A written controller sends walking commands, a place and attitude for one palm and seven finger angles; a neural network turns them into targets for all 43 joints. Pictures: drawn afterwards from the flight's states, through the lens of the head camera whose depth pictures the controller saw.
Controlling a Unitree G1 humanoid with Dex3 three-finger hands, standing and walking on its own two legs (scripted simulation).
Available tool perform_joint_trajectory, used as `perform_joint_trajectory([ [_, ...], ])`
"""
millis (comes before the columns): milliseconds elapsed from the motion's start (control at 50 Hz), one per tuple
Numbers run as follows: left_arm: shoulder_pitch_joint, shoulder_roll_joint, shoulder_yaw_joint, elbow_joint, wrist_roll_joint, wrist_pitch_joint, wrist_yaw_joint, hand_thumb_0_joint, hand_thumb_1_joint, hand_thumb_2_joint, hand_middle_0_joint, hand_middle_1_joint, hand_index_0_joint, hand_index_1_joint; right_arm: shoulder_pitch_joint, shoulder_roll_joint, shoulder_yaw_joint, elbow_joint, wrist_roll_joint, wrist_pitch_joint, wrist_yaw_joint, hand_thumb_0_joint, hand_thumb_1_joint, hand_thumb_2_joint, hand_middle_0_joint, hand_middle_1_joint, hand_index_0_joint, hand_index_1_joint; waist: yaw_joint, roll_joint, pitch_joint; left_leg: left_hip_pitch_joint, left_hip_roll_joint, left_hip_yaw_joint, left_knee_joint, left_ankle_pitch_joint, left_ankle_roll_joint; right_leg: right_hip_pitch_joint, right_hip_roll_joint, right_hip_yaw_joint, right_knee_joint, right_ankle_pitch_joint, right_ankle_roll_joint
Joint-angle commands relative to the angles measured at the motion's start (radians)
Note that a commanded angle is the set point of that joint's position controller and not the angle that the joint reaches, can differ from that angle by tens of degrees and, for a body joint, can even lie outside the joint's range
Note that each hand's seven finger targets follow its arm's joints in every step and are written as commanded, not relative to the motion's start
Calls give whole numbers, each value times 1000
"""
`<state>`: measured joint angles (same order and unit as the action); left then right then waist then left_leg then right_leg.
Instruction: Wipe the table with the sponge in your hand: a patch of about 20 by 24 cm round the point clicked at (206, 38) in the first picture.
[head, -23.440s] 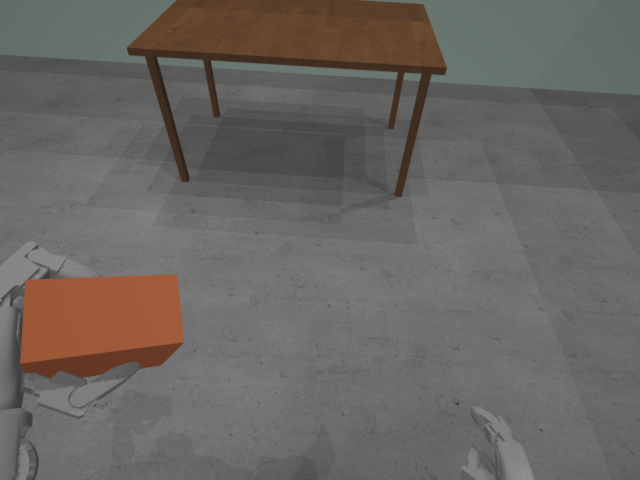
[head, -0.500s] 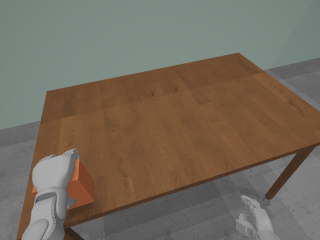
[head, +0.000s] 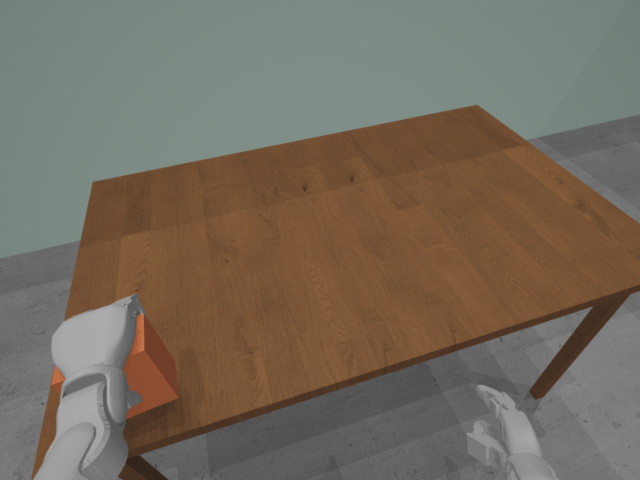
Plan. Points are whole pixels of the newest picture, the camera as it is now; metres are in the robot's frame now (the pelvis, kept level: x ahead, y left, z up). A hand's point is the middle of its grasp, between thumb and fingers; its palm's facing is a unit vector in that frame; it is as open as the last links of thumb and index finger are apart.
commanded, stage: move the sponge above the wiping area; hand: left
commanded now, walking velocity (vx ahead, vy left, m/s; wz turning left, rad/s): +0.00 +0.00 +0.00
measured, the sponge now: (127, 379) +0.22 +0.31 -0.01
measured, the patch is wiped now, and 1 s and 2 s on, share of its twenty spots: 0.00 0.00 0.00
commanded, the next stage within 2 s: lower the sponge onto the table in 0.48 s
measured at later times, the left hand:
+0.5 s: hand (119, 371) +0.22 +0.31 +0.02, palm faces -0.07 -0.12 -0.99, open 10.7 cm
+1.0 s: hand (135, 385) +0.21 +0.29 -0.01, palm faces -0.16 -0.16 -0.97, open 10.7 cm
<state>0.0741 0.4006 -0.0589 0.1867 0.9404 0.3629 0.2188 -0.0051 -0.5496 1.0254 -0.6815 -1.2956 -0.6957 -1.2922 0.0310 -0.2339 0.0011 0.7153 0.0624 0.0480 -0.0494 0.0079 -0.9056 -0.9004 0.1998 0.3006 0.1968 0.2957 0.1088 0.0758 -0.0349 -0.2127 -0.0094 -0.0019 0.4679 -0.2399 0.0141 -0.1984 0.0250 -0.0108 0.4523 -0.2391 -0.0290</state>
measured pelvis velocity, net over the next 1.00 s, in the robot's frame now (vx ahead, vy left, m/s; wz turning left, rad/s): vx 0.00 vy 0.00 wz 0.01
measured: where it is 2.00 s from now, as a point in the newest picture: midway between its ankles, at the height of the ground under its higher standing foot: outside the picture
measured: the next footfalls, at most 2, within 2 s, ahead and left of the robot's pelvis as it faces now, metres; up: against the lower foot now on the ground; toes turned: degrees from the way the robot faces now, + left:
none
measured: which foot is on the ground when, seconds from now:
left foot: down 0.00-1.00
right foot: down 0.00-1.00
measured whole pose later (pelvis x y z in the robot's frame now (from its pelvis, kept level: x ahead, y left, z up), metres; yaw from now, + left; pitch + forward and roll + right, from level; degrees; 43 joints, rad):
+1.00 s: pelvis +0.00 +0.00 +0.00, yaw +1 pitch +0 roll +0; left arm 0.09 0.38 -0.11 0.21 0.93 0.36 0.12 0.00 -0.55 1.03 -0.69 -1.28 -0.70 -1.28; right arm 0.04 -0.25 0.00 0.69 0.06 0.05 -0.06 0.01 -0.91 -0.90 0.20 0.30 0.20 0.30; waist 0.10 0.07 -0.02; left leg -0.24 -0.02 -0.02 0.49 -0.24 0.02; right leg -0.22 0.02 -0.02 0.47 -0.25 -0.03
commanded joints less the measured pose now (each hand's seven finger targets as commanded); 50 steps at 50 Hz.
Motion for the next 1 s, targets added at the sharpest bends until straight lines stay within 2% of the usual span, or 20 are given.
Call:
perform_joint_trajectory([
  [0, -144, 146, 20, -167, 7, 35, -53, 0, 100, 1300, -1200, -1600, -1200, -1600, -211, -139, -30, -189, 0, -42, -9, 0, -900, -900, 200, 300, 200, 300, -9, -85, -149, 36, -27, -63, -52, 174, 29, 45, -4, 70, -73, 171, -40],
  [80, -220, 182, 36, -251, 35, -70, -64, 0, 100, 1300, -1200, -1600, -1200, -1600, -165, -127, -36, -198, -19, -64, -17, 0, -900, -900, 200, 300, 200, 300, -20, -40, -180, 61, -25, -69, -30, 170, 41, 17, 5, 69, -60, 151, -43],
  [180, -278, 288, 167, -325, 99, -179, 48, 0, 100, 1300, -1200, -1600, -1200, -1600, -131, -118, -52, -178, -42, -88, -26, 0, -900, -900, 200, 300, 200, 300, 6, 35, -246, 105, -16, -75, -8, 233, 27, 12, 12, 89, -36, 191, -60],
  [220, -223, 264, 173, -312, 102, -165, 89, 0, 100, 1300, -1200, -1600, -1200, -1600, -141, -119, -55, -171, -41, -83, -18, 0, -900, -900, 200, 300, 200, 300, 17, 62, -251, 105, -12, -71, -6, 285, 13, 20, 7, 90, -28, 245, -65],
  [240, -189, 320, 241, -308, 90, -142, 106, 0, 100, 1300, -1200, -1600, -1200, -1600, -148, -129, -56, -169, -36, -78, -16, 0, -900, -900, 200, 300, 200, 300, 32, 60, -252, 90, -15, -81, -17, 284, 8, 44, 12, 111, -30, 248, -71],
  [260, -190, 241, 173, -296, 79, -117, 110, 0, 100, 1300, -1200, -1600, -1200, -1600, -160, -120, -52, -171, -30, -75, -13, 0, -900, -900, 200, 300, 200, 300, 21, 41, -253, 81, -14, -67, -17, 285, 9, 52, 5, 86, -24, 265, -62],
  [360, -46, 119, 61, -177, -18, 44, 39, 0, 100, 1300, -1200, -1600, -1200, -1600, -205, -133, -43, -183, 3, -45, 4, 0, -900, -900, 200, 300, 200, 300, 13, -62, -142, 27, -11, -55, -56, 210, 14, 57, -4, 56, -59, 203, -42],
  [420, -63, 118, 8, -187, -16, 79, -40, 0, 100, 1300, -1200, -1600, -1200, -1600, -221, -141, -32, -195, 6, -31, 3, 0, -900, -900, 200, 300, 200, 300, -6, -123, -112, 20, -21, -68, -50, 197, 26, 44, -7, 68, -65, 209, -37],
  [520, -227, 188, 29, -309, 40, -56, -66, 0, 100, 1300, -1200, -1600, -1200, -1600, -166, -130, -36, -204, -22, -55, -14, 0, -900, -900, 200, 300, 200, 300, -22, -54, -180, 66, -26, -72, -20, 177, 42, 14, 2, 75, -56, 166, -40],
  [540, -276, 263, 94, -355, 57, -95, -45, 0, 100, 1300, -1200, -1600, -1200, -1600, -162, -131, -39, -199, -31, -63, -21, 0, -900, -900, 200, 300, 200, 300, -14, -14, -179, 80, -20, -85, -21, 167, 41, 1, 13, 96, -57, 139, -48],
  [620, -267, 292, 171, -341, 117, -178, 59, 0, 100, 1300, -1200, -1600, -1200, -1600, -135, -119, -49, -170, -48, -76, -24, 0, -900, -900, 200, 300, 200, 300, 8, 66, -235, 113, -15, -77, -1, 234, 21, -6, 15, 94, -37, 181, -67],
  [640, -243, 335, 223, -350, 115, -170, 82, 0, 100, 1300, -1200, -1600, -1200, -1600, -147, -126, -48, -171, -48, -73, -24, 0, -900, -900, 200, 300, 200, 300, 22, 97, -233, 107, -19, -85, -8, 232, 16, 7, 18, 120, -45, 182, -74],
  [660, -224, 249, 160, -330, 103, -155, 94, 0, 100, 1300, -1200, -1600, -1200, -1600, -146, -110, -48, -173, -39, -72, -22, 0, -900, -900, 200, 300, 200, 300, 10, 75, -230, 93, -16, -70, -8, 237, 15, 15, 11, 90, -36, 197, -65],
  [720, -130, 193, 139, -238, 54, -75, 104, 0, 100, 1300, -1200, -1600, -1200, -1600, -177, -120, -52, -163, -20, -63, -8, 0, -900, -900, 200, 300, 200, 300, 19, 23, -201, 67, -11, -66, -28, 236, 5, 27, 5, 86, -43, 216, -60],
  [740, -90, 211, 167, -211, 28, -42, 96, 0, 100, 1300, -1200, -1600, -1200, -1600, -193, -129, -50, -161, -14, -55, -7, 0, -900, -900, 200, 300, 200, 300, 26, -7, -178, 55, -13, -72, -41, 221, 5, 38, 8, 101, -56, 199, -60],
  [780, -56, 123, 67, -181, -8, 21, 50, 0, 100, 1300, -1200, -1600, -1200, -1600, -214, -126, -41, -176, 1, -44, -1, 0, -900, -900, 200, 300, 200, 300, 12, -61, -146, 33, -13, -59, -50, 199, 11, 40, -2, 73, -63, 194, -44],
  [840, -121, 127, 20, -142, -19, 69, -25, 0, 100, 1300, -1200, -1600, -1200, -1600, -230, -141, -29, -184, 8, -30, -9, 0, -900, -900, 200, 300, 200, 300, -15, -113, -66, 8, -18, -68, -65, 121, 22, 1, 0, 82, -93, 91, -40],
  [900, -226, 136, -19, -177, 17, 24, -72, 0, 100, 1300, -1200, -1600, -1200, -1600, -204, -137, -26, -199, -1, -41, -17, 0, -900, -900, 200, 300, 200, 300, -26, -97, -115, 21, -30, -69, -46, 97, 39, -8, 1, 62, -80, 68, -36],
  [940, -273, 236, 67, -239, 43, -57, -63, 0, 100, 1300, -1200, -1600, -1200, -1600, -170, -139, -36, -193, -18, -57, -26, 0, -900, -900, 200, 300, 200, 300, -17, -44, -177, 48, -31, -71, -30, 115, 42, 6, 11, 86, -64, 89, -43],
  [980, -260, 252, 107, -277, 76, -138, -28, 0, 100, 1300, -1200, -1600, -1200, -1600, -144, -122, -44, -191, -30, -72, -27, 0, -900, -900, 200, 300, 200, 300, -2, 7, -252, 77, -29, -69, -6, 176, 41, 27, 11, 79, -34, 158, -50],
])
